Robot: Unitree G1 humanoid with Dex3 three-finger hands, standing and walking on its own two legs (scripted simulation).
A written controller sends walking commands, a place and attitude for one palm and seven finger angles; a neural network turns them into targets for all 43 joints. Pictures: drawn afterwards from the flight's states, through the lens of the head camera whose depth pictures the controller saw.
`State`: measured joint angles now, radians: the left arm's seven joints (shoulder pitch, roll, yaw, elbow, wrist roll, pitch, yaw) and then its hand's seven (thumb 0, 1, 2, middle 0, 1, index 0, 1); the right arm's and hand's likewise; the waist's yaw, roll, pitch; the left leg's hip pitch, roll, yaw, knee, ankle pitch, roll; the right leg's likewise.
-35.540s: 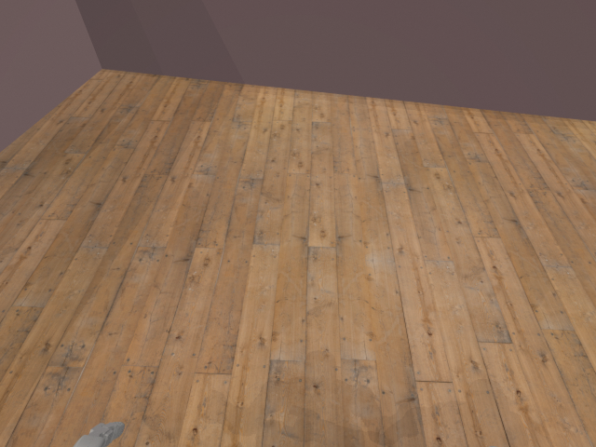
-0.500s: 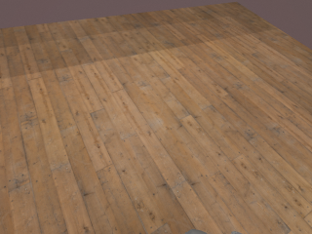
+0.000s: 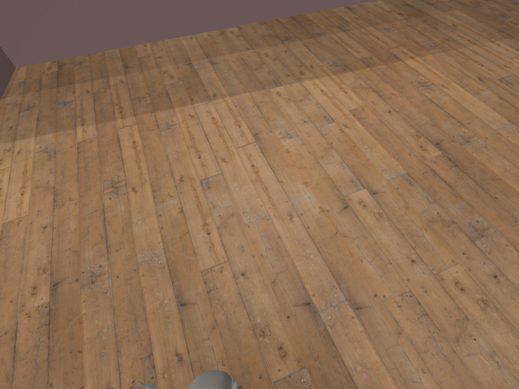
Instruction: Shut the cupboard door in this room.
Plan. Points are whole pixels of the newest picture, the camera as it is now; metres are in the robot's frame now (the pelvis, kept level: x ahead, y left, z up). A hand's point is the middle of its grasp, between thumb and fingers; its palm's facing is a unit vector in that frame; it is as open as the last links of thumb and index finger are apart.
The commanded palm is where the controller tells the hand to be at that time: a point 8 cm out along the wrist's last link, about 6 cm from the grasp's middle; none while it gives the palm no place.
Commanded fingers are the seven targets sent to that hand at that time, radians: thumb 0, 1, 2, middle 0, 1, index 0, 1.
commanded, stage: turn or walk to find it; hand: left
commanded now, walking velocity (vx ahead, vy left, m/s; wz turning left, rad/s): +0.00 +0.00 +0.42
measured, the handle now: out of the picture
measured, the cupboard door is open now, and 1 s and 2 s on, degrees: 88 88 88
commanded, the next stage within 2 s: none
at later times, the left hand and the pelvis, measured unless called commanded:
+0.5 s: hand out of the picture +0.01 +0.27 -0.17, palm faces +0.24 -0.94 -0.23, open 7.4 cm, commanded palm none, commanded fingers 0.00 0.90 0.90 -0.20 -0.30 -0.20 -0.30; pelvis +0.00 +0.05 +0.00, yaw +12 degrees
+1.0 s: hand out of the picture +0.00 +0.20 -0.15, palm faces +0.42 -0.87 -0.26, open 7.3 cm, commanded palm none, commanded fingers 0.00 0.90 0.90 -0.20 -0.30 -0.20 -0.30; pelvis +0.01 +0.00 +0.00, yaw +25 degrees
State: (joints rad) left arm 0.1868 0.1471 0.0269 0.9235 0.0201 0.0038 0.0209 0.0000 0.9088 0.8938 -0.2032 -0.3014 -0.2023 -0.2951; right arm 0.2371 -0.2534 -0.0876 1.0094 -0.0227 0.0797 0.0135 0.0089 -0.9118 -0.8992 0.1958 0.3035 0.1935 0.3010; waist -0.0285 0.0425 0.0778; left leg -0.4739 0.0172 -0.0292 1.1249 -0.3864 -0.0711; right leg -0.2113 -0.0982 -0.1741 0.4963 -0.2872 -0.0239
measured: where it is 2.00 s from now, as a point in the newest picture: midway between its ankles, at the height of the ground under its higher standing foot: outside the picture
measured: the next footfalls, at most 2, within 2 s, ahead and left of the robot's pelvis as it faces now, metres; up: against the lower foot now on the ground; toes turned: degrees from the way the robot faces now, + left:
left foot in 0.24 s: +0.01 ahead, +0.15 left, +0.00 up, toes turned +11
right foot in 0.72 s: +0.08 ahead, -0.09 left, +0.00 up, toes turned +13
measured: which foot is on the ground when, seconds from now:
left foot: up 0.00-0.22, down 0.24-0.72, up 0.74-1.00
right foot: down 0.00-0.24, up 0.26-0.70, down 0.72-1.00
